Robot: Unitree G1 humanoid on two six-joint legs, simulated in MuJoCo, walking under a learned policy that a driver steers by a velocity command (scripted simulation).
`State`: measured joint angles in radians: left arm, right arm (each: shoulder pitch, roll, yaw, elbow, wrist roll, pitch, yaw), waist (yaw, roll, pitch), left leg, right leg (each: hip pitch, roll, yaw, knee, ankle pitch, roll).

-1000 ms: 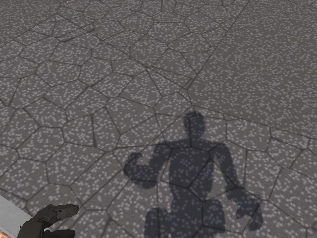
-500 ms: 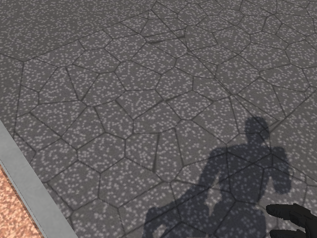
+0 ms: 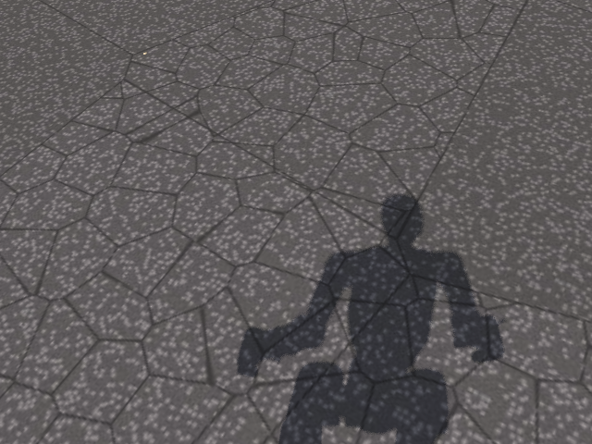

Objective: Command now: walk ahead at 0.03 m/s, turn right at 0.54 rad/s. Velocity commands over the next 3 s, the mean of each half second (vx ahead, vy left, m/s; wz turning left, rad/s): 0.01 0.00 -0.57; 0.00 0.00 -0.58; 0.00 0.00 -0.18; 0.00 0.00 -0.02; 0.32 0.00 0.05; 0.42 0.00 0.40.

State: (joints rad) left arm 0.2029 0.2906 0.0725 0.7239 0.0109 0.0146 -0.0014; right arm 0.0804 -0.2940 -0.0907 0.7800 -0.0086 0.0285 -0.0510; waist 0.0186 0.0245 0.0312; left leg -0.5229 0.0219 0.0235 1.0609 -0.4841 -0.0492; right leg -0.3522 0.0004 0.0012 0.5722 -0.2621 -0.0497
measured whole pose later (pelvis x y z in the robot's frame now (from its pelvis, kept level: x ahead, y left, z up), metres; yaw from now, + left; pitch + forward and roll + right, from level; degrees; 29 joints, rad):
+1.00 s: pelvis -0.02 -0.01 +0.01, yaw -35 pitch +2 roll +2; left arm 0.19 0.30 0.06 0.59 0.00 0.02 0.02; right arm 0.10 -0.33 -0.09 0.74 0.00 0.02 -0.03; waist 0.00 0.03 0.06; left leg -0.54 0.01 -0.03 1.08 -0.37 -0.08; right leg -0.29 0.04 0.08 0.46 -0.20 -0.05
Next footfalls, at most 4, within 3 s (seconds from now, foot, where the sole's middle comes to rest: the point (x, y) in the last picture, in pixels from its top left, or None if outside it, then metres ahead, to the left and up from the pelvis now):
0.36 left None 0.09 0.14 -0.77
0.78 right None -0.02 -0.11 -0.77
1.22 left None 0.11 0.08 -0.77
2.30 right None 0.03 -0.18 -0.77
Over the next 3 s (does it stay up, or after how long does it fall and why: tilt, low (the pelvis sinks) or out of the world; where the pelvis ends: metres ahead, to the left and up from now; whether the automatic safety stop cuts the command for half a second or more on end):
stays up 0.35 -0.22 0.00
